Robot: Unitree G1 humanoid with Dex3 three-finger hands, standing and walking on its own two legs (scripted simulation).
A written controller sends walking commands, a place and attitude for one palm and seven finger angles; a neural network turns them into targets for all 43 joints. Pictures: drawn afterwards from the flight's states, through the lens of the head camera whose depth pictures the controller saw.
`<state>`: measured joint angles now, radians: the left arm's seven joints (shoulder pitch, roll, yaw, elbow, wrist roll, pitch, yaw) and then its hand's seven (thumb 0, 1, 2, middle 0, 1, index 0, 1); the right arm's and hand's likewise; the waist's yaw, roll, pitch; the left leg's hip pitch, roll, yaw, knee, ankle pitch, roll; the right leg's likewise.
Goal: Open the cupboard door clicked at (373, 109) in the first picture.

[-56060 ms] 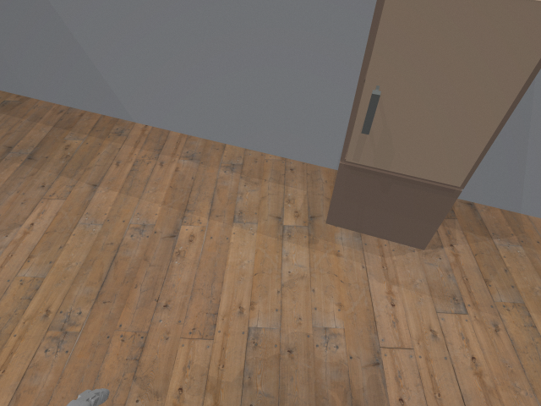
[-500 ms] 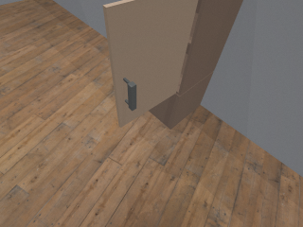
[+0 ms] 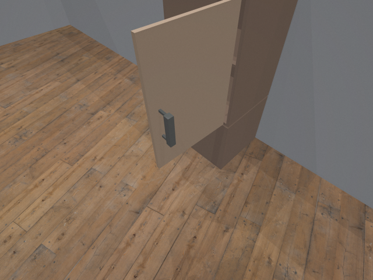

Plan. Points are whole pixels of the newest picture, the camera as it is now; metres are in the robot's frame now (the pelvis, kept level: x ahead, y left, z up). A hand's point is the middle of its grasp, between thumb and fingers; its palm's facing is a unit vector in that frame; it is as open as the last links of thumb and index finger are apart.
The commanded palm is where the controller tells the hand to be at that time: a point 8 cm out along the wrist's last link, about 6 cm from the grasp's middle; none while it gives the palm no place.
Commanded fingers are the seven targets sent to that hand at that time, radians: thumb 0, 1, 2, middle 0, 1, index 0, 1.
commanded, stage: let the arm hang, fingers relaxed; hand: left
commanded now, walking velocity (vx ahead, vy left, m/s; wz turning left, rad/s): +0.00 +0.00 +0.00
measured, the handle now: (166, 127) +0.63 +0.12 -0.10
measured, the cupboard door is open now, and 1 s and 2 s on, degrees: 87 87 87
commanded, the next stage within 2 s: look to check the result in 0.26 s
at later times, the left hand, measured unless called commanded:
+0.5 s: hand out of the picture +0.08 +0.23 -0.16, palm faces -0.01 -0.95 -0.30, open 7.4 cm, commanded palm none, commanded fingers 0.00 0.90 0.90 -0.20 -0.30 -0.20 -0.30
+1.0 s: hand out of the picture +0.11 +0.23 -0.15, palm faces -0.01 -0.94 -0.33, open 7.4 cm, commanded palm none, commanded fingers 0.00 0.90 0.90 -0.20 -0.30 -0.20 -0.30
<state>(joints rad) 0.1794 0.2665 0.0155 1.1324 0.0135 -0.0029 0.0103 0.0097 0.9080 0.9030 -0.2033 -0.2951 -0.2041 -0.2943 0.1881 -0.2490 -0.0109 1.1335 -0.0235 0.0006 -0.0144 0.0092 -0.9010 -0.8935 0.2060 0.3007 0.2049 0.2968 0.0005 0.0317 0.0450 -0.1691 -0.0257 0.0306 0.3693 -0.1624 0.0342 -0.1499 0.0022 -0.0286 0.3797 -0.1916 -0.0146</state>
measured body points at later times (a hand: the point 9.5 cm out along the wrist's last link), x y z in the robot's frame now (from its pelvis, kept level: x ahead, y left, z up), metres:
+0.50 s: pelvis +0.02 +0.00 +0.00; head +0.04 -0.01 +0.45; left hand +0.08 +0.27 -0.14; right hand +0.07 -0.28 -0.15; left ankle +0.03 +0.10 -0.75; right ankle +0.01 -0.11 -0.75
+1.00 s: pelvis +0.04 -0.01 +0.00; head +0.06 -0.02 +0.45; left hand +0.11 +0.28 -0.13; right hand +0.11 -0.30 -0.14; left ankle +0.03 +0.10 -0.75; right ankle +0.01 -0.11 -0.75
